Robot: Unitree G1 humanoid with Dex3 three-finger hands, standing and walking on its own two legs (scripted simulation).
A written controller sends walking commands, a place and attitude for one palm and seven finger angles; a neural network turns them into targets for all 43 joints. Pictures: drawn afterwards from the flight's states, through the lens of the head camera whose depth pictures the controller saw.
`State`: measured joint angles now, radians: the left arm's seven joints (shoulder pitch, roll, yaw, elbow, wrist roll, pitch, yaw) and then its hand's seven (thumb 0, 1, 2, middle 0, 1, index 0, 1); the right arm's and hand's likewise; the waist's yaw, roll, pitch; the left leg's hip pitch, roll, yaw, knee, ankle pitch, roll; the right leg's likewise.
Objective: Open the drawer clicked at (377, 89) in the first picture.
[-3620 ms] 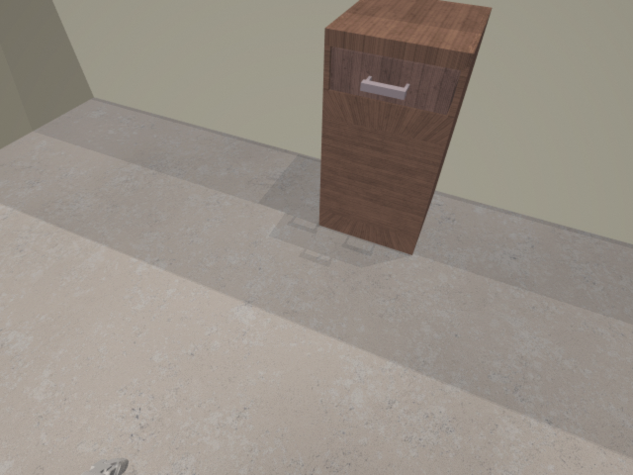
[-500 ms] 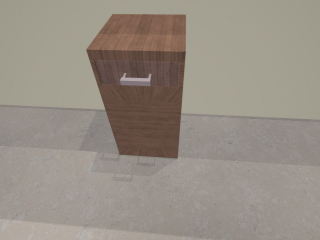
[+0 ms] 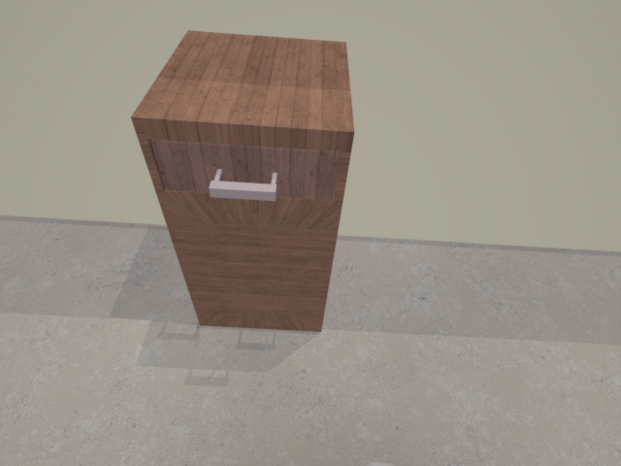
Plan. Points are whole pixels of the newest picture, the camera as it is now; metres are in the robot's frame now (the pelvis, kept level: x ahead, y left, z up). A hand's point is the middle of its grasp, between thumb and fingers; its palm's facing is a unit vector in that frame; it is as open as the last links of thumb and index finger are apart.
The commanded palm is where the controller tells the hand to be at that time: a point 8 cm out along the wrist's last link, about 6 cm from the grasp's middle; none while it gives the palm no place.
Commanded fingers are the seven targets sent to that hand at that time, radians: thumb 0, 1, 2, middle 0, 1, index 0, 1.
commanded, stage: take the last steps up to it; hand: left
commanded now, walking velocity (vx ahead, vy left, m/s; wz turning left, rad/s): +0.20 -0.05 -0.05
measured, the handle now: (245, 183) +0.66 +0.17 -0.06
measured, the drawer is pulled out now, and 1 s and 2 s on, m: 0.00 0.00 0.00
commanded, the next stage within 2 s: come to a stop and stand still in 0.12 s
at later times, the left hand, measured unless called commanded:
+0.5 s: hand (227, 441) +0.19 +0.13 -0.17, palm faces +0.07 -0.97 -0.24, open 7.2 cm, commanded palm none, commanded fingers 0.00 0.90 0.90 -0.20 -0.30 -0.20 -0.30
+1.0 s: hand out of the picture +0.09 +0.20 -0.18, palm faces +0.04 -0.98 -0.18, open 7.4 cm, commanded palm none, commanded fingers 0.00 0.90 0.90 -0.20 -0.30 -0.20 -0.30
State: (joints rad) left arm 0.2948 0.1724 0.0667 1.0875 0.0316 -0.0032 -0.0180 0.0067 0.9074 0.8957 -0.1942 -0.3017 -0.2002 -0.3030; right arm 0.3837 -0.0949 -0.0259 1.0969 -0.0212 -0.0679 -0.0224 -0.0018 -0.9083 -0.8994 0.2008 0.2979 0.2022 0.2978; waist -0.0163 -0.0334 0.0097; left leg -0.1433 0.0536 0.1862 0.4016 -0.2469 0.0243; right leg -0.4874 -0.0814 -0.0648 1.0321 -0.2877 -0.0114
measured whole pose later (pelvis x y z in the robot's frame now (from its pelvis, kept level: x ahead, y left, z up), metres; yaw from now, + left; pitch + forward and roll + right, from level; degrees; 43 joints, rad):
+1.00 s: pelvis +0.10 +0.00 +0.00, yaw -1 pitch +1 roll -1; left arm 0.29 0.24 0.08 1.08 0.03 0.07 0.00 0.00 0.91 0.90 -0.19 -0.30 -0.20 -0.30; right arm 0.23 -0.14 -0.02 1.02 -0.02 0.00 -0.05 -0.01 -0.92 -0.90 0.21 0.30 0.21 0.30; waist 0.00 -0.05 0.02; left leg -0.22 0.04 0.07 0.38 -0.18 0.02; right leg -0.37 -0.02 0.02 0.96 -0.37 0.05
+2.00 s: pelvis +0.11 -0.07 +0.00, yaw +1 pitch -1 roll +0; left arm 0.33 0.11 0.01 1.15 0.01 -0.01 0.03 0.00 0.90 0.90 -0.20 -0.30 -0.20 -0.30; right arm 0.25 -0.15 -0.01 1.14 -0.01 0.00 -0.05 0.00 -0.92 -0.90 0.20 0.30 0.20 0.30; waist 0.01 0.00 0.03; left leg -0.16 0.09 0.04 0.42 -0.24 -0.07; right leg -0.06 0.02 -0.07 0.39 -0.31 -0.03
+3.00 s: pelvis +0.09 -0.02 -0.01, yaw +0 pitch -2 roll +0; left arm 0.29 0.17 -0.01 1.07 0.02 -0.01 0.03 0.00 0.91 0.90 -0.20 -0.30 -0.20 -0.30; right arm 0.28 -0.18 0.01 1.06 -0.01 -0.01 -0.02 0.01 -0.93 -0.90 0.20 0.30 0.20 0.30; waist 0.00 0.01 0.01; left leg -0.25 0.03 0.07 0.57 -0.30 0.01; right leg -0.15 -0.05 -0.03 0.54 -0.36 0.03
